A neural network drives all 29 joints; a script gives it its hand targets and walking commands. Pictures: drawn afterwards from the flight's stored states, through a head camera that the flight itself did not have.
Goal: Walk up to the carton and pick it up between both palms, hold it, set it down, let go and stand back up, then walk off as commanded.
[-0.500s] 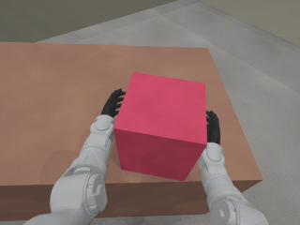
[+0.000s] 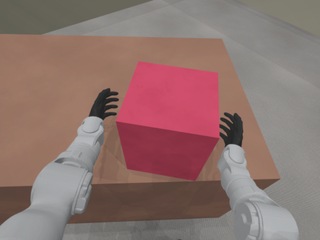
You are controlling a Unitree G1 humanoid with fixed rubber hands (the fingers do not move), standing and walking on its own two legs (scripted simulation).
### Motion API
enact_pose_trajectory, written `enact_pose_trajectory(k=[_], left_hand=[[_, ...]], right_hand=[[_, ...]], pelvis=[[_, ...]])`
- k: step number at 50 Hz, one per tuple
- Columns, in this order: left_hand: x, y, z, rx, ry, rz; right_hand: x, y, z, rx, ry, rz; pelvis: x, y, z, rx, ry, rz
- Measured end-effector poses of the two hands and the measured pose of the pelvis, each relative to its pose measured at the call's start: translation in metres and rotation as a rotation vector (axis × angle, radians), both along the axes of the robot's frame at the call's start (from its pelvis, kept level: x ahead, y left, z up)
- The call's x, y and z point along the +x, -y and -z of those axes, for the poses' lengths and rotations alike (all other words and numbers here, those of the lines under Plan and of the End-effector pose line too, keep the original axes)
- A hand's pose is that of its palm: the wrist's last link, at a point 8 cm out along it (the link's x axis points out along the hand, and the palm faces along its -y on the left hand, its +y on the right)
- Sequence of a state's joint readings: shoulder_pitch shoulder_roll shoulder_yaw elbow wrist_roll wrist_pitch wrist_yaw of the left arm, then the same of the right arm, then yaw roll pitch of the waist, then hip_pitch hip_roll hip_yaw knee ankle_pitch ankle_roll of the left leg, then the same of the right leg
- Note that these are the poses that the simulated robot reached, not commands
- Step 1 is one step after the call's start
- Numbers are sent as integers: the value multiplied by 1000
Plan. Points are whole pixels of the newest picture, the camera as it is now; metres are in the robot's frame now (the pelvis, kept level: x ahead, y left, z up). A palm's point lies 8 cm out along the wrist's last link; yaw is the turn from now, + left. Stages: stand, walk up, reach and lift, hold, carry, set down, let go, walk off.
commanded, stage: set down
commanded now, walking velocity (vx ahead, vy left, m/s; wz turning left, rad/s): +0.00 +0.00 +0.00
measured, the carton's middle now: (168, 125) +0.42 -0.05 +0.02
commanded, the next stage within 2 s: none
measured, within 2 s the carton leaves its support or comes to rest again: neither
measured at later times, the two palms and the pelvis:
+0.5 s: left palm (99, 121) +0.42 +0.13 +0.05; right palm (236, 140) +0.35 -0.22 +0.04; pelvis -0.01 -0.01 +0.00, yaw +0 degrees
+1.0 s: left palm (83, 141) +0.36 +0.17 +0.06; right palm (250, 161) +0.28 -0.22 +0.05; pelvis -0.01 -0.01 +0.01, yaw +0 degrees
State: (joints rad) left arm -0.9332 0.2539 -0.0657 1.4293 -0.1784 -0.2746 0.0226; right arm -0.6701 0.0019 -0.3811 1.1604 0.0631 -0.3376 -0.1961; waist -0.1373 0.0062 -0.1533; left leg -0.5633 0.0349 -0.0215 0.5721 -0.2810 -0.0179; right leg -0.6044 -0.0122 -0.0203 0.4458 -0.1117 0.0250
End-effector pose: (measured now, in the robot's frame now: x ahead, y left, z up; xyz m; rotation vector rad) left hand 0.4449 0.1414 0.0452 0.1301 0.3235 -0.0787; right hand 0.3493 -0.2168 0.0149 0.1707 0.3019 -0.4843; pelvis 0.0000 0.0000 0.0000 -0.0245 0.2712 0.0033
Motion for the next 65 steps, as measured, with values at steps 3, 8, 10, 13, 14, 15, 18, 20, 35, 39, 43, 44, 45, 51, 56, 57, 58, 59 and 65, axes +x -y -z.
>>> enact_pose_trajectory(k=[3,8,10,13,14,15,18,20,35,39,43,44,45,51,56,57,58,59,65], left_hand=[[1,-5,-8,9,17,-6],[-2,-5,-11,16,10,3],[-3,-1,-10,15,3,15],[-5,4,-10,8,-5,34],[-5,6,-10,5,-8,39],[-6,7,-10,2,-9,45],[-8,11,-11,-15,-4,57],[-10,11,-11,-28,-2,59],[-53,-16,0,-31,-25,48],[-59,-23,-6,-15,-18,39],[-63,-26,-11,-8,-10,49],[-65,-25,-12,-8,-9,55],[-67,-25,-13,-9,-10,61],[-85,-25,-8,-20,-25,96],[-106,-31,3,-28,-50,101],[-110,-33,6,-29,-56,98],[-114,-35,8,-28,-61,94],[-118,-37,10,-26,-65,89],[-135,-45,13,-16,-54,83]], right_hand=[[4,6,-7,-4,9,-12],[7,7,-10,-8,14,-50],[6,7,-9,-10,12,-58],[7,8,-12,-16,20,-56],[7,8,-13,-18,27,-54],[7,7,-15,-20,34,-54],[8,5,-21,-30,54,-62],[8,3,-23,-35,60,-66],[-39,3,-23,-40,81,-17],[-44,5,-29,-33,87,-18],[-49,8,-35,-30,104,-17],[-51,8,-36,-31,107,-16],[-53,9,-37,-33,110,-15],[-74,8,-33,-45,114,-12],[-97,9,-26,-49,99,3],[-101,10,-24,-50,94,5],[-104,10,-23,-52,88,6],[-107,10,-22,-55,82,6],[-116,10,-26,-71,85,0]], pelvis=[[-3,3,2,4,4,0],[-5,10,3,13,10,1],[-6,11,4,15,11,1],[-7,13,4,17,13,1],[-7,13,4,17,14,1],[-8,13,4,17,14,1],[-9,13,4,18,17,1],[-10,13,4,17,18,1],[-21,3,1,6,100,-1],[-24,4,0,6,128,-2],[-22,5,-2,8,162,-3],[-21,5,-3,8,173,-3],[-20,5,-3,8,184,-4],[-12,5,-8,8,253,-7],[-8,3,-10,7,279,-8],[-8,3,-10,7,280,-8],[-8,3,-10,7,280,-8],[-7,3,-10,7,279,-8],[-5,4,-10,7,278,-8]])
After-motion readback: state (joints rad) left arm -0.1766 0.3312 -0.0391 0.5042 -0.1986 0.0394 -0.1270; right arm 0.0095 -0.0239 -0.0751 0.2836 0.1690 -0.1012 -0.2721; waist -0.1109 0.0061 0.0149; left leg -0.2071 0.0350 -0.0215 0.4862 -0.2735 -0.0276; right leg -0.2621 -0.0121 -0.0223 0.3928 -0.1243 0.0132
